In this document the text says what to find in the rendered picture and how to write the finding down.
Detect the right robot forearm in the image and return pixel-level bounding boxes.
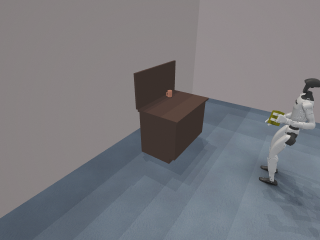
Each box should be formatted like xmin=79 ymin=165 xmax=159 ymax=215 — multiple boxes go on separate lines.
xmin=284 ymin=112 xmax=292 ymax=119

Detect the table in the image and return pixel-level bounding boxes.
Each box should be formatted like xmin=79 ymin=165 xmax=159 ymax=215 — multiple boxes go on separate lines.
xmin=133 ymin=60 xmax=209 ymax=164

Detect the humanoid robot torso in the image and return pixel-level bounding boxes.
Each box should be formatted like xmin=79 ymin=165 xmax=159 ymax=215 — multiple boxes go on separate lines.
xmin=285 ymin=94 xmax=314 ymax=139

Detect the left robot hand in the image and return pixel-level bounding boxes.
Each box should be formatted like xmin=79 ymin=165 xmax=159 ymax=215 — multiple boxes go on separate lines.
xmin=270 ymin=112 xmax=287 ymax=124

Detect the left robot forearm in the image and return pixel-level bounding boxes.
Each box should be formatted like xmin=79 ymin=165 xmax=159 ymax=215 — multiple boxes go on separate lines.
xmin=284 ymin=118 xmax=315 ymax=130

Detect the left robot upper arm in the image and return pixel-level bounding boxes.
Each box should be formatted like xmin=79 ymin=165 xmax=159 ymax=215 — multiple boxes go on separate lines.
xmin=301 ymin=101 xmax=316 ymax=130

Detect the sponge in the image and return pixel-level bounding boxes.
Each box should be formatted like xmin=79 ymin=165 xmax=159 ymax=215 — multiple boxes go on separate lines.
xmin=268 ymin=110 xmax=285 ymax=126

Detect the robot left foot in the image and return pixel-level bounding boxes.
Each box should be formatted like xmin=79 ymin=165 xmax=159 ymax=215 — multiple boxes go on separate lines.
xmin=259 ymin=177 xmax=278 ymax=186

